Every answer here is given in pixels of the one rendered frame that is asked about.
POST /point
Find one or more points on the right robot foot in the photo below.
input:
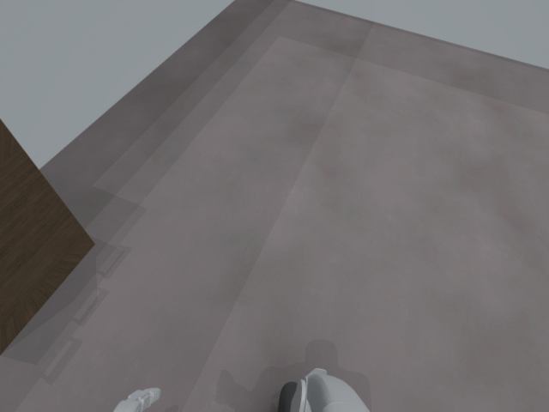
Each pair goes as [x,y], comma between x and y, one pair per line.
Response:
[286,396]

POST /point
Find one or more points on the robot right thigh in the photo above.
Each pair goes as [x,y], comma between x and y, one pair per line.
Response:
[324,393]

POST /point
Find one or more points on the cabinet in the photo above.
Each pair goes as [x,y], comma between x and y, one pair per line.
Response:
[41,242]

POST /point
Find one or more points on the robot left hand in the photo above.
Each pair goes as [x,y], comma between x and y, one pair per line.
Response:
[139,400]

